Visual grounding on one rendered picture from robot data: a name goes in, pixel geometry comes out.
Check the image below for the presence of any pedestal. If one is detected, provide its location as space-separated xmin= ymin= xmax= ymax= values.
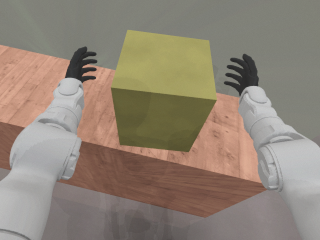
xmin=0 ymin=45 xmax=267 ymax=218

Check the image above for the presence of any robot left hand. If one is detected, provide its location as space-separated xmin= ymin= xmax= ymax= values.
xmin=65 ymin=46 xmax=98 ymax=83

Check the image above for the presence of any carton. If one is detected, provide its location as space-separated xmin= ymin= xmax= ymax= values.
xmin=111 ymin=30 xmax=217 ymax=152

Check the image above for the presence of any right robot upper arm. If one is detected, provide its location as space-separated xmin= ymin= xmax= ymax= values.
xmin=257 ymin=138 xmax=320 ymax=240

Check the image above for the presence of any left robot forearm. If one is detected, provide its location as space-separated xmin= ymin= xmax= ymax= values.
xmin=9 ymin=77 xmax=85 ymax=169

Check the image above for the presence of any right robot forearm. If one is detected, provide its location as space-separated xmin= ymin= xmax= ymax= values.
xmin=238 ymin=86 xmax=320 ymax=153

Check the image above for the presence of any left robot upper arm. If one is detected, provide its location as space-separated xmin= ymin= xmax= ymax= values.
xmin=0 ymin=121 xmax=82 ymax=240

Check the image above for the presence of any robot right hand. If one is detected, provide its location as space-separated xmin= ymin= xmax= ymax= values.
xmin=224 ymin=54 xmax=259 ymax=96

